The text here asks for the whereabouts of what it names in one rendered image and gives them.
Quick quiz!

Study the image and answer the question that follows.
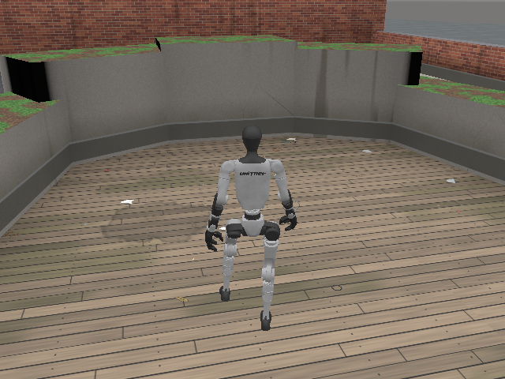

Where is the robot right forearm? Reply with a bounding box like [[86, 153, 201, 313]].
[[282, 190, 296, 219]]

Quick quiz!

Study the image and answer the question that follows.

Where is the robot right shin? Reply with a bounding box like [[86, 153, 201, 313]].
[[262, 268, 275, 320]]

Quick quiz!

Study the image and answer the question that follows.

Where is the left robot hand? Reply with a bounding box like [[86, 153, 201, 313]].
[[205, 230, 223, 251]]

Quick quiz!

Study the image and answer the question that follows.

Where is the right robot upper arm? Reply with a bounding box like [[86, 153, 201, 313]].
[[268, 159, 290, 201]]

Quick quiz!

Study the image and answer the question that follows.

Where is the right robot hand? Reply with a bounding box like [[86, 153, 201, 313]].
[[279, 216, 297, 231]]

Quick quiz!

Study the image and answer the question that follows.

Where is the left robot upper arm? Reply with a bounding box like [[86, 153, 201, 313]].
[[216, 159, 236, 205]]

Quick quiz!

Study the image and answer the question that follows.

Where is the robot head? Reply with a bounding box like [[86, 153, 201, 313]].
[[238, 126, 266, 163]]

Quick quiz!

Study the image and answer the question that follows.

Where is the robot left forearm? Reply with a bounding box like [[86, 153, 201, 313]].
[[207, 193, 223, 232]]

